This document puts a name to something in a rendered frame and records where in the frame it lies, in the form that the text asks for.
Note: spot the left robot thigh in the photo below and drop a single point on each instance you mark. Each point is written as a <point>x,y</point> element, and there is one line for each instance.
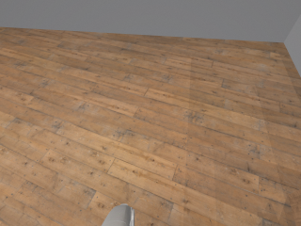
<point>120,215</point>

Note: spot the cupboard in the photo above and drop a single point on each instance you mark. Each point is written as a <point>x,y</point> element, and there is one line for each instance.
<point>295,202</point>

